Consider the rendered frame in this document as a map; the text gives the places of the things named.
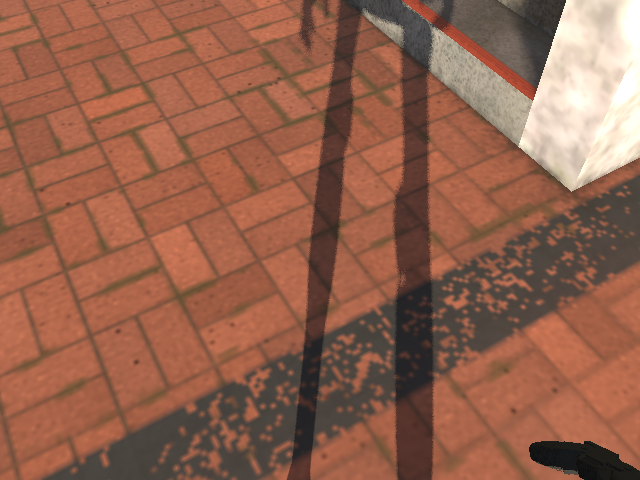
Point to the robot right hand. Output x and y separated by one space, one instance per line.
589 460

